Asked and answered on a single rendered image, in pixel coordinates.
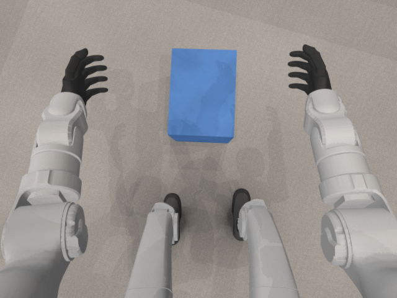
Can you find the robot foot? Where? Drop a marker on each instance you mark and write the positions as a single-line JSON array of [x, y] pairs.
[[173, 200], [240, 197]]

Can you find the left robot hand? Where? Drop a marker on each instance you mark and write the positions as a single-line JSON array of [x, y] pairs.
[[75, 80]]

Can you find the left robot forearm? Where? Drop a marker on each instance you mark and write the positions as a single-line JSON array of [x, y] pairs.
[[56, 157]]

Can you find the robot right foot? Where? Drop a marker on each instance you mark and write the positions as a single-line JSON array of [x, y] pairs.
[[240, 197]]

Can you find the right robot forearm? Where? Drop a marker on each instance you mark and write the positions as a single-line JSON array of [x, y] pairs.
[[346, 180]]

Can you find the right robot upper arm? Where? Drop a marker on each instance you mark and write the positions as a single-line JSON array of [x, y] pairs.
[[363, 242]]

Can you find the carton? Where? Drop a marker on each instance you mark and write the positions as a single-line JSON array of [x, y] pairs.
[[202, 95]]

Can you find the left robot upper arm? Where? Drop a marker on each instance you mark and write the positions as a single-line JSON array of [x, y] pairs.
[[40, 241]]

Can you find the right robot hand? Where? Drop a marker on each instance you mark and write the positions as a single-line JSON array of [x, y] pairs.
[[317, 76]]

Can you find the robot left foot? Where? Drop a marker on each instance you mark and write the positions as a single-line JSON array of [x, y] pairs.
[[173, 200]]

